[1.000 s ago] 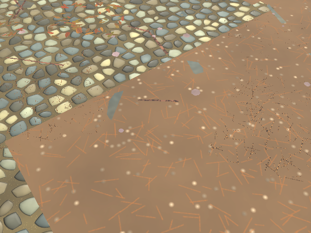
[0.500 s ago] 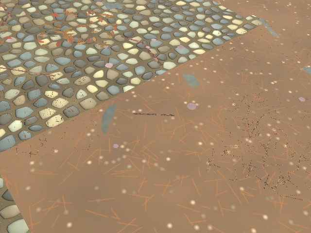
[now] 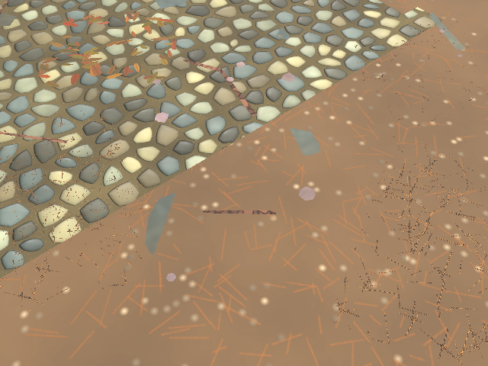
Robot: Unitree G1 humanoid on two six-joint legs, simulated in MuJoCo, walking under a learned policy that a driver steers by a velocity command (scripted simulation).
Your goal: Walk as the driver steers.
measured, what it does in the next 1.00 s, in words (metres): walks ahead: left foot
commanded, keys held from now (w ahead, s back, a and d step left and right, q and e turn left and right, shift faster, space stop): w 1.00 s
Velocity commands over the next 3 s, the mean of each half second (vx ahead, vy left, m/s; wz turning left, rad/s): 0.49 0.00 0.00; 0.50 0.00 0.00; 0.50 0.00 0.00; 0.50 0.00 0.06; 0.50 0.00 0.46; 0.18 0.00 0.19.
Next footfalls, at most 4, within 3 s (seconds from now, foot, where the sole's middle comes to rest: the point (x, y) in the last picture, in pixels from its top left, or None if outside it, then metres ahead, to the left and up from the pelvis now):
0.44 left None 0.45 0.15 -0.76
1.02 right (282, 261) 0.76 -0.09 -0.76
1.56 left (206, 181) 1.07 0.15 -0.76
2.12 right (271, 118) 1.38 -0.09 -0.76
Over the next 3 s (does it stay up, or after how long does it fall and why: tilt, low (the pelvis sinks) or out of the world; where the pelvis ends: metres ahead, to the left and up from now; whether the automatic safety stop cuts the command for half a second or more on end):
stays up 1.52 0.12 0.01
